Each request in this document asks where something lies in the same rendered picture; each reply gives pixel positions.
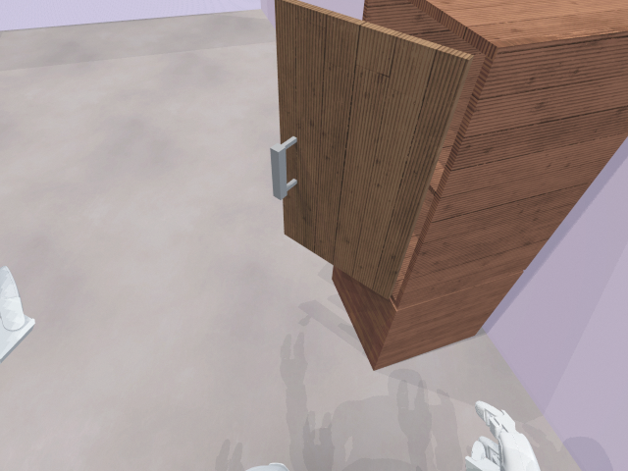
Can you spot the robot right hand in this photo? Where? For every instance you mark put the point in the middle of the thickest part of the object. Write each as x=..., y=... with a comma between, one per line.
x=513, y=451

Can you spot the handle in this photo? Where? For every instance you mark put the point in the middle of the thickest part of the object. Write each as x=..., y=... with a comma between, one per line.
x=279, y=168

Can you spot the cupboard door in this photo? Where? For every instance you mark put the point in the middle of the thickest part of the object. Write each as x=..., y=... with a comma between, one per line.
x=370, y=108

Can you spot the robot left hand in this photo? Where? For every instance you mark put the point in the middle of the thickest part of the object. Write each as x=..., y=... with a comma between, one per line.
x=14, y=324

